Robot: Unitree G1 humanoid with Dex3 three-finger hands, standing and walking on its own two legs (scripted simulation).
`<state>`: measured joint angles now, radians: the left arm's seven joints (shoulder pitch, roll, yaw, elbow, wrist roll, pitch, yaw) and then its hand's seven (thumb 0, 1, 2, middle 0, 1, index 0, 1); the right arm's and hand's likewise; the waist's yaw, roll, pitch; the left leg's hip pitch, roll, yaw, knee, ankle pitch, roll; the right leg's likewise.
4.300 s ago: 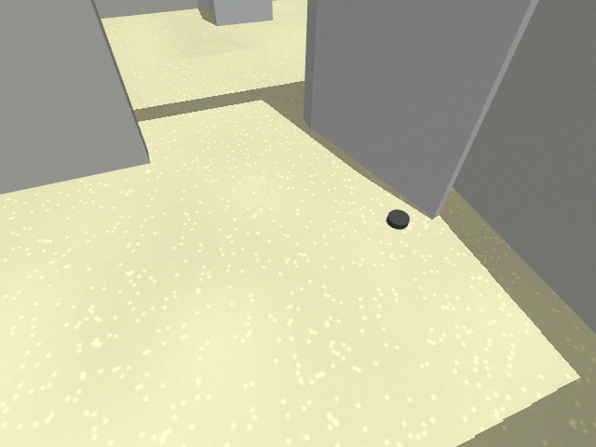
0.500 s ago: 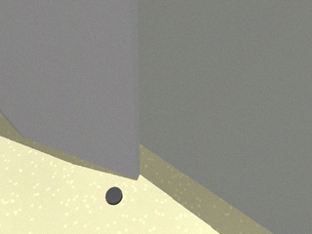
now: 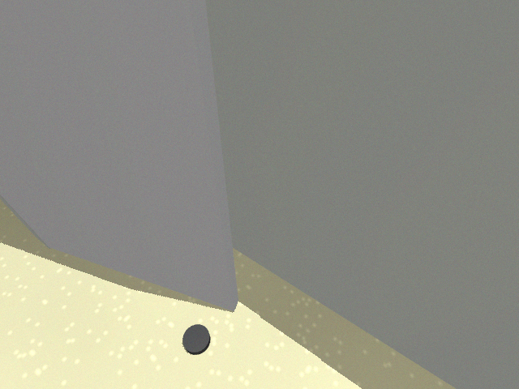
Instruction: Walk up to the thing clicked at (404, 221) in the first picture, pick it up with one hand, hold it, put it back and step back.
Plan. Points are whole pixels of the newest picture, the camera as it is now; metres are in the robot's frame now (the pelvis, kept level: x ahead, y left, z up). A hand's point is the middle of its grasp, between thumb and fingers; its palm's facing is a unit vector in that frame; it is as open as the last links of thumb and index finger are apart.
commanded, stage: walk up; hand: left
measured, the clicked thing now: (196, 339) +0.43 +0.24 -0.77
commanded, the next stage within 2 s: stand in 0.72 s
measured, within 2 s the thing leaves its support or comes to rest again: neither
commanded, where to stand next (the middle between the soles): +0.03 +0.00 m, yaw +0 degrees
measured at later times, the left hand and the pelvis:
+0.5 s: hand out of the picture +0.10 +0.26 -0.15, palm faces -0.04 -0.94 -0.34, open 7.4 cm; pelvis +0.01 +0.01 +0.00, yaw -1 degrees
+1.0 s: hand out of the picture +0.08 +0.26 -0.16, palm faces -0.03 -0.94 -0.34, open 7.4 cm; pelvis +0.01 +0.01 +0.00, yaw +0 degrees
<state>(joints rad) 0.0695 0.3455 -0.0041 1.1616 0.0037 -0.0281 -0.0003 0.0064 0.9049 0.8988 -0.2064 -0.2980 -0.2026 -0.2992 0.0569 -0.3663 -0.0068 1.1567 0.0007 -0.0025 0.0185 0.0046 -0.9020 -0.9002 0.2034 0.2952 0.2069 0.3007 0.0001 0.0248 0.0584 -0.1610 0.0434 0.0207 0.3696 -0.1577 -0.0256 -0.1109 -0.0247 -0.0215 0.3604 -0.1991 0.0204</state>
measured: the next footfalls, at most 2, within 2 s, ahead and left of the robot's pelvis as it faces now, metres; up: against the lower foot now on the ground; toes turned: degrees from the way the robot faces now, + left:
none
